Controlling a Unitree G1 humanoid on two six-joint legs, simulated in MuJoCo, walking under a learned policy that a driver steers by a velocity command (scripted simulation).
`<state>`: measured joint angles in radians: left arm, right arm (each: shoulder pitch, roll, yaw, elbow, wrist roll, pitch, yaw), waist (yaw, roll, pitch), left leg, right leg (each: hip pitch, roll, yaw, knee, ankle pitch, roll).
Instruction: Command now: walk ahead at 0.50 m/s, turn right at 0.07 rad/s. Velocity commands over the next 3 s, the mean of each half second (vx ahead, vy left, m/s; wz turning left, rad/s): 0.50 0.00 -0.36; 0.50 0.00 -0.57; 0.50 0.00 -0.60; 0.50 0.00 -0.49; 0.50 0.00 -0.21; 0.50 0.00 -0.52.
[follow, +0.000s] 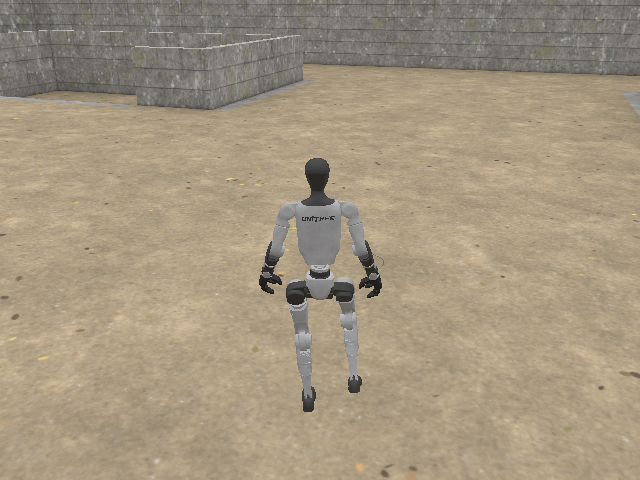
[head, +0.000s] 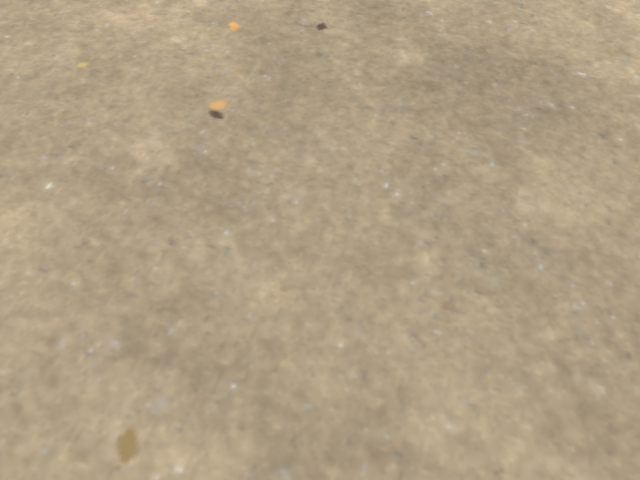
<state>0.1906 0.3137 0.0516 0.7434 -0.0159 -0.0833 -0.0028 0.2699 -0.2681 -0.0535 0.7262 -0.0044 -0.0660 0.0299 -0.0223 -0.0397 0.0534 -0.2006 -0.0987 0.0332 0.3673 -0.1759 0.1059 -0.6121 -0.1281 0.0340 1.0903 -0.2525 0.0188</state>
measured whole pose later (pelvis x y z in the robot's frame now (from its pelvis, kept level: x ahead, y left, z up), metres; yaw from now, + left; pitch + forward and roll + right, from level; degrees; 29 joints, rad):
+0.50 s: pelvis +0.29 -0.07 -0.01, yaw -15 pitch +2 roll -1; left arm 0.25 0.30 0.06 0.67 -0.01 -0.06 -0.03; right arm 0.23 -0.30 -0.03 0.73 0.00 -0.10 0.01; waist 0.01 0.01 0.05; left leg -0.48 0.05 -0.06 1.17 -0.37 0.00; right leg -0.32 0.11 0.02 0.45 -0.16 -0.10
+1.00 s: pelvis +0.58 -0.09 +0.00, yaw -33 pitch +1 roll +1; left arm 0.27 0.32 0.07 0.65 -0.03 -0.01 0.00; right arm 0.28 -0.26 -0.05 0.75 -0.01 -0.10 0.00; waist -0.03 -0.06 0.01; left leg -0.21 -0.01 0.07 0.39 -0.20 0.03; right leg -0.58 -0.05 0.06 1.15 -0.30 0.00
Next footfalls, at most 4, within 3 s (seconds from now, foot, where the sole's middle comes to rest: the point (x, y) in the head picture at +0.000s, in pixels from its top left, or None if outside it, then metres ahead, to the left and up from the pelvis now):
0.34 right None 0.36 -0.16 -0.78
0.78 left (327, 386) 0.67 -0.02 -0.78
1.32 right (488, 351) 0.76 -0.40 -0.78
1.78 left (496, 241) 1.09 -0.49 -0.78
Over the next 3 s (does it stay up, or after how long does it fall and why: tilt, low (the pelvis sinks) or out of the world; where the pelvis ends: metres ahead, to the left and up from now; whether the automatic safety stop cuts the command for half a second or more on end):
stays up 1.13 -0.99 0.00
